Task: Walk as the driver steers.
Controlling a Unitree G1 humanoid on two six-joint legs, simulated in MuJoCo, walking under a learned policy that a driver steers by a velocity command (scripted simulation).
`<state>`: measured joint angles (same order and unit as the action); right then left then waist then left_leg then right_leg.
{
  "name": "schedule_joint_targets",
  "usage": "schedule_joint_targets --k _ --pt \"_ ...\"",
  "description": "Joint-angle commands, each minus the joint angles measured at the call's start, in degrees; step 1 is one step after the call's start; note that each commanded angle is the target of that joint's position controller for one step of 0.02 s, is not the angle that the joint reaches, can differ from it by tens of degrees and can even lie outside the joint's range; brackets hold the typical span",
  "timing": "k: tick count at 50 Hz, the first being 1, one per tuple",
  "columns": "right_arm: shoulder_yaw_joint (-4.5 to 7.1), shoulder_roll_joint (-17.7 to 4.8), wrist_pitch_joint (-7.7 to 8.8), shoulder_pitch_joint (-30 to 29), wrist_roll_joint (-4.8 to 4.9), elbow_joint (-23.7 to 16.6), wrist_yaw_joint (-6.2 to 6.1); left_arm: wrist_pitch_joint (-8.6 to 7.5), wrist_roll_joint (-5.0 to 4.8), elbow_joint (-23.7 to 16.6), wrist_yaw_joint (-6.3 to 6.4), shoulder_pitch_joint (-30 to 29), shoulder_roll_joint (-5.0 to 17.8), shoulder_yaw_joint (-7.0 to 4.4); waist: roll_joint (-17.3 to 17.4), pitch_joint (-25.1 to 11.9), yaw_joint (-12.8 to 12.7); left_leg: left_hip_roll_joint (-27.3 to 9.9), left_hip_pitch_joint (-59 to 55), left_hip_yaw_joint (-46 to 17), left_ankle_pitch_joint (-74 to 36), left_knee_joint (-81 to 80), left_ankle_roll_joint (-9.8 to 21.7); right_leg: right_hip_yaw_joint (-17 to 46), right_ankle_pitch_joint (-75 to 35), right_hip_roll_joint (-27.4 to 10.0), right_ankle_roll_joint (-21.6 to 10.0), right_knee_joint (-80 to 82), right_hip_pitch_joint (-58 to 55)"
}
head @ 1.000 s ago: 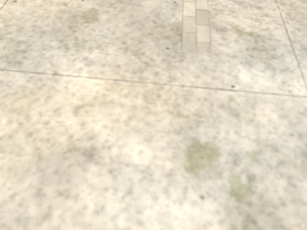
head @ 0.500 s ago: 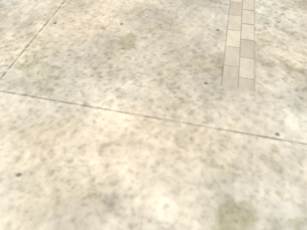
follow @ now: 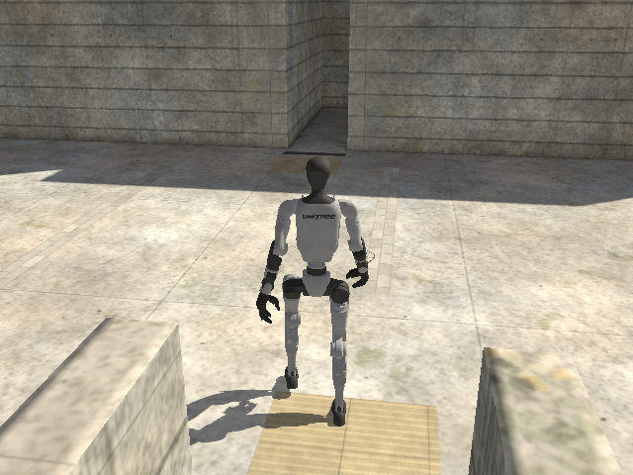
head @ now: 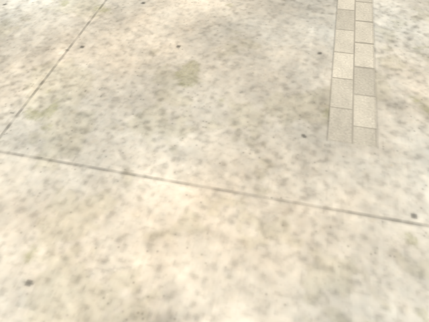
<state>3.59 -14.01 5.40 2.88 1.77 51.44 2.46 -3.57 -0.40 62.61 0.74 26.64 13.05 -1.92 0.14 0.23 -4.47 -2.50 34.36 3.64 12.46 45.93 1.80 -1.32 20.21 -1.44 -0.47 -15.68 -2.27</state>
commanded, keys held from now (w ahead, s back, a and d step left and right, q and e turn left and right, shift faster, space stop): w+e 1.00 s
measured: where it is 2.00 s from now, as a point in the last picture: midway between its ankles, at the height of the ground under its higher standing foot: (347, 217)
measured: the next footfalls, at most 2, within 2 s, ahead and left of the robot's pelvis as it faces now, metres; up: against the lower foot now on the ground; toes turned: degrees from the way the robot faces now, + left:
left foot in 0.14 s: +0.23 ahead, +0.15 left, +0.00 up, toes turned +1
right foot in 0.70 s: +0.44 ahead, -0.17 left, +0.00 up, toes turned -24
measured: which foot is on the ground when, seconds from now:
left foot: up 0.00-0.12, down 0.14-0.68, up 0.70-1.00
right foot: down 0.00-0.14, up 0.16-0.68, down 0.70-1.00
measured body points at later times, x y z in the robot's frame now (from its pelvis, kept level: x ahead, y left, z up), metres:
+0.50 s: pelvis +0.23 +0.04 +0.00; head +0.23 +0.03 +0.45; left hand +0.42 +0.28 -0.10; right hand +0.18 -0.23 -0.14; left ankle +0.19 +0.15 -0.74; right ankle +0.34 -0.15 -0.67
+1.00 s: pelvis +0.47 -0.11 +0.01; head +0.48 -0.15 +0.46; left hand +0.64 +0.12 -0.10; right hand +0.52 -0.44 -0.09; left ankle +0.71 -0.01 -0.67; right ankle +0.41 -0.15 -0.74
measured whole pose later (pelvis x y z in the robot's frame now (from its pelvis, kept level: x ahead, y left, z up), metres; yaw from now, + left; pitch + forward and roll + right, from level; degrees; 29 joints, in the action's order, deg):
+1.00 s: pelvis +0.47 -0.11 +0.01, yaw -30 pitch +2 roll +1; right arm 4.2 -16.8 5.8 1.1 -0.4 45.6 -0.2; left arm -3.8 -1.0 46.2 0.2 19.7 14.0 -4.5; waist 2.5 1.6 -3.1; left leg -5.8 38.7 -4.8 1.6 43.4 -2.3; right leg 4.7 11.2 5.3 -5.5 -17.9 8.0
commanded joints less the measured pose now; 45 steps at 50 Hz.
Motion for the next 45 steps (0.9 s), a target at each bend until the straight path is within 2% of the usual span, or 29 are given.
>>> schedule_joint_targets --k 1,3,4,6,7,8,9,10,11,12,13,14,15,18,22,27,30,32,33,34,35,36,37,38,39,40,41,43,45 --pt "-0.96 -0.5 0.51 -10.5 -0.12 -6.4 0.80 -0.59 -0.26 -2.8 0.09 0.1 9.6 -1.67 -7.7 6.0 0.1 1.9 -3.8 1.9 -7.2 -8.6 -0.2 7.2 -24.2 -11.1 -9.3 6.9 7.3" --pt "-0.09 -3.6 0.29 -8.3 0.17 -6.6 0.36 -0.92 -0.93 -2.8 0.04 -0.3 10.8 -2.19 -8.6 6.2 2.6 2.6 -8.5 0.5 -7.8 -12.4 0.8 8.3 -28.3 -12.5 -8.5 5.2 6.4" --pt "0.69 -5.5 0.35 -5.5 0.10 -6.2 0.02 -0.97 -1.11 -2.9 0.04 -1.3 11.3 -2.40 -8.9 4.8 4.8 3.4 -12.7 0.4 -7.7 -14.1 1.6 7.9 -35.3 -12.5 -7.5 1.7 5.7" --pt "3.07 -9.8 0.30 8.6 -0.01 -2.4 -1.03 -0.93 -0.80 -3.8 -0.01 -2.7 10.2 -2.15 -7.7 -3.6 11.8 3.5 -32.6 -0.3 -8.5 -15.1 4.0 4.8 -44.0 -8.9 -4.4 -15.2 11.0" --pt "4.42 -14.4 0.04 18.9 -0.96 -0.8 -1.97 -0.93 0.63 -5.6 -0.12 -2.8 7.7 -1.30 -0.2 -12.2 15.1 -8.8 -49.0 -13.6 -5.6 -14.9 7.3 2.8 -26.2 -4.9 -2.2 -33.6 23.0" --pt "4.16 -17.0 -0.12 21.5 -2.33 0.1 -1.43 -1.66 -0.82 -6.0 0.01 5.0 -1.9 0.82 16.3 -23.3 10.7 -23.7 -59.7 -41.1 5.1 -25.7 15.6 4.4 12.3 3.4 -0.1 -53.1 36.4" --pt "2.85 -11.7 0.30 18.5 -1.78 -0.3 -1.13 -2.23 -2.62 -5.9 0.01 1.3 4.7 -0.92 11.0 -17.3 11.2 -22.0 -51.8 -44.0 12.4 -31.2 14.0 10.1 11.9 0.8 -0.7 -60.6 40.4" --pt "1.87 -8.7 0.66 13.1 -1.16 -1.0 -1.11 -2.29 -3.26 -7.8 0.13 -3.5 6.9 -1.78 8.6 -8.1 9.8 -20.6 -43.0 -34.2 13.2 -32.0 11.1 8.3 7.2 -2.1 -1.9 -61.8 43.4" --pt "1.21 -6.6 0.99 8.5 -1.14 -1.5 -0.91 -1.95 -2.82 -8.0 0.62 -5.2 6.4 -2.00 4.9 -4.0 7.7 -18.2 -34.6 -26.8 8.7 -33.5 9.3 7.3 2.1 -4.7 -2.4 -60.1 40.9" --pt "0.88 -5.0 1.25 5.8 -1.57 -1.3 -0.64 -1.32 -2.01 -7.8 0.99 -5.2 5.5 -2.54 4.8 -1.5 5.9 -15.7 -28.2 -20.2 4.6 -35.0 7.9 7.1 -0.9 -6.2 -2.7 -57.4 37.9" --pt "0.65 -3.9 1.37 4.5 -2.25 -0.8 -0.60 -0.40 -1.93 -7.5 0.94 -3.4 4.2 -2.80 6.4 -0.7 4.0 -14.0 -24.5 -15.1 2.9 -36.4 6.9 7.5 -2.7 -7.4 -3.1 -55.6 34.6" --pt "0.68 -3.4 1.49 4.5 -2.38 -0.3 -0.71 0.40 -2.02 -7.5 0.88 -2.8 3.1 -2.97 6.8 -0.2 3.3 -13.3 -22.5 -12.4 1.8 -37.7 6.9 7.2 -3.0 -7.6 -3.3 -54.4 33.1" --pt "0.82 -3.7 1.71 5.0 -2.32 0.2 -0.97 1.05 -2.01 -8.2 0.92 -3.4 2.6 -3.16 6.2 0.8 3.0 -13.3 -21.4 -10.2 0.2 -38.9 7.4 6.9 -3.6 -7.8 -3.3 -53.6 33.5" --pt "1.48 -5.9 1.92 6.2 -2.62 1.1 -2.24 2.11 -1.40 -11.3 0.91 -8.7 3.6 -3.97 4.0 3.1 2.6 -14.4 -22.4 -6.3 -1.8 -41.1 8.8 8.0 -9.0 -8.2 -2.4 -49.3 40.0" --pt "2.05 -7.7 1.41 8.7 -2.75 1.4 -3.64 1.67 -0.95 -13.7 -0.63 -14.6 3.6 -4.05 2.7 4.0 3.7 -14.2 -26.7 -0.4 -5.4 -41.3 8.4 7.2 -18.4 -7.5 -1.2 -39.0 44.1" --pt "2.82 -10.0 0.37 13.3 -1.80 1.8 -4.19 1.27 -0.76 -18.1 -2.77 -24.9 2.5 -2.82 1.2 6.5 7.6 -15.0 -32.4 5.9 -8.1 -39.8 7.5 1.3 -20.0 -6.8 -1.8 -27.4 44.2" --pt "3.44 -11.3 -0.68 14.7 -0.88 1.8 -3.87 1.44 -1.01 -20.6 -3.77 -27.5 3.4 -2.73 2.1 6.8 8.0 -16.2 -37.6 7.8 -12.4 -36.0 6.5 -1.4 -13.7 -5.4 -3.5 -23.6 43.1" --pt "3.91 -12.9 -1.36 13.4 -0.39 1.1 -3.77 1.61 -1.06 -21.4 -4.05 -25.0 5.4 -3.58 4.1 3.8 5.5 -16.1 -39.0 9.7 -30.9 -28.5 5.2 -4.9 -8.1 -1.8 -5.6 -22.6 36.2" --pt "4.02 -13.5 -1.86 12.1 -0.10 0.7 -3.71 1.61 -1.27 -20.5 -3.99 -19.3 7.2 -4.68 4.5 0.1 1.9 -15.2 -38.2 11.2 -41.6 -19.5 4.2 -6.9 -7.3 1.2 -7.0 -21.3 28.1" --pt "3.65 -13.0 -2.25 11.2 0.08 0.2 -3.64 1.59 -1.52 -17.9 -3.51 -9.5 10.7 -6.71 3.2 -5.3 -3.2 -12.6 -33.6 13.0 -45.0 -6.2 2.2 -7.9 -10.5 4.9 -9.1 -17.8 14.0" --pt "2.55 -10.4 -1.88 11.7 -1.43 -1.3 -3.68 2.06 -1.60 -15.9 -2.18 -0.2 17.2 -9.13 -4.4 -10.6 -6.0 -9.9 -18.2 13.2 -26.0 13.3 -1.3 6.3 -8.9 -2.6 -12.9 -15.5 -3.2" --pt "0.00 -1.7 0.13 15.6 -2.83 -4.9 -3.01 1.25 -1.55 -16.6 -2.17 -2.5 23.0 -9.40 -17.1 -16.1 1.8 2.2 5.2 3.8 21.3 31.3 -4.3 40.7 3.2 -15.7 -23.4 -6.4 -18.1" --pt "0.71 -6.8 2.57 8.1 0.02 -6.0 -2.46 0.26 -0.79 -18.0 -2.68 -0.8 17.3 -7.66 -8.2 -18.9 -2.6 2.1 11.2 -7.4 21.0 36.1 -2.8 48.3 5.6 -18.2 -22.8 1.6 -19.0" --pt "1.22 -8.6 3.61 4.2 1.81 -7.1 -2.20 -0.54 -0.32 -17.5 -2.92 -2.8 13.9 -6.60 -6.0 -11.2 -2.2 -0.2 16.1 -7.1 15.2 34.7 -0.9 40.2 -0.5 -17.1 -20.0 1.4 -14.8" --pt "1.09 -8.2 4.03 4.7 0.66 -6.3 -2.60 -0.83 -0.59 -18.4 -2.81 -6.9 11.7 -5.85 -1.9 -8.1 0.4 -3.0 13.2 -7.6 10.0 30.0 0.1 32.7 -6.3 -14.6 -17.9 0.3 -6.9" --pt "1.63 -8.7 3.77 5.7 -0.91 -5.4 -2.98 -0.77 -0.53 -19.7 -2.64 -11.7 9.5 -5.15 -1.2 -5.5 3.0 -4.9 8.2 -7.9 6.7 24.9 -0.1 26.3 -11.6 -12.1 -16.4 0.5 1.3" --pt "2.04 -9.3 2.92 7.0 -1.14 -5.0 -2.90 -0.81 0.03 -20.9 -2.32 -14.1 8.2 -4.59 -2.2 -4.8 4.8 -6.2 3.8 -8.4 4.7 22.2 -0.4 23.2 -14.8 -10.5 -15.8 1.8 6.4" --pt "2.12 -8.3 1.42 6.9 -1.76 -5.5 -2.83 -1.15 -0.18 -21.2 -1.69 -13.8 9.2 -4.70 -1.7 -3.7 5.8 -5.7 1.4 -7.6 2.3 17.3 -1.9 20.4 -20.1 -9.1 -16.0 3.6 10.6" --pt "1.82 -7.1 0.68 3.5 -2.48 -6.8 -3.08 -1.44 -0.53 -20.7 -0.87 -11.4 10.9 -5.09 -1.1 -1.8 5.2 -4.6 2.9 -6.8 -2.5 10.7 -3.7 17.8 -23.8 -8.1 -16.0 4.5 12.3"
